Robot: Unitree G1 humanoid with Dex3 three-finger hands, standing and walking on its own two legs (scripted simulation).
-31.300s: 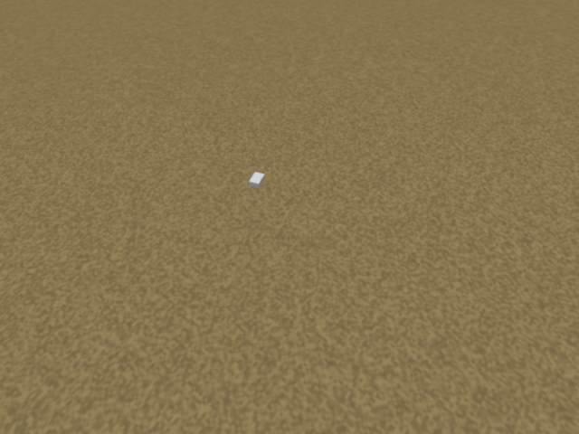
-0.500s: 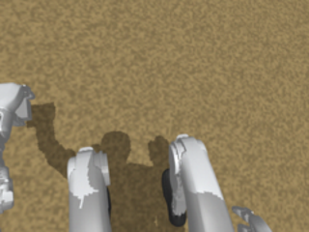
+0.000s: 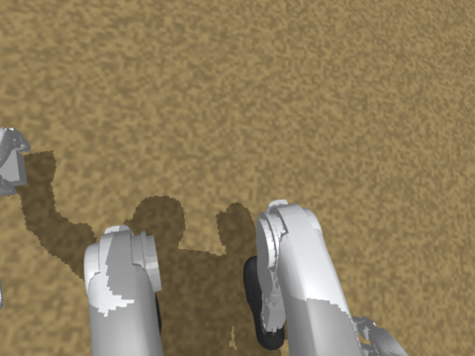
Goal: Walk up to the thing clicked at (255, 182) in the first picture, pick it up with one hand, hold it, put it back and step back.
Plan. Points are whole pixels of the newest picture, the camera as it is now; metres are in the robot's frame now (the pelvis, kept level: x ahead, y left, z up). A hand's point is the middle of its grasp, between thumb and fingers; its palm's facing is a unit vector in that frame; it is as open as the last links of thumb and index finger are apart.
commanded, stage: lower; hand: left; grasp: from above
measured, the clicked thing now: out of the picture +0.43 +0.36 -0.21
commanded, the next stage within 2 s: rest in 0.18 s
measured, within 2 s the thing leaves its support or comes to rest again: rests again in 1.24 s
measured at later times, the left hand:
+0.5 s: hand (15, 178) +0.42 +0.34 -0.23, palm faces -0.46 -0.12 -0.88, open 8.1 cm
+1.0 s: hand (24, 180) +0.43 +0.34 -0.27, palm faces -0.45 -0.14 -0.88, open 8.1 cm
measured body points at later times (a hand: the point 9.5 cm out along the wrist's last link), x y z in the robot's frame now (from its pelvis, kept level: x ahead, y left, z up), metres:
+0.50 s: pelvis +0.00 +0.00 -0.03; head +0.25 +0.10 +0.33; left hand +0.44 +0.34 -0.18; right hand +0.06 -0.28 -0.12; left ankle +0.07 +0.13 -0.30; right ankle +0.10 -0.14 -0.30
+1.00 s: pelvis +0.00 +0.00 -0.04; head +0.26 +0.11 +0.31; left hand +0.45 +0.34 -0.22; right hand +0.07 -0.27 -0.12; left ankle +0.07 +0.13 -0.30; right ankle +0.10 -0.14 -0.30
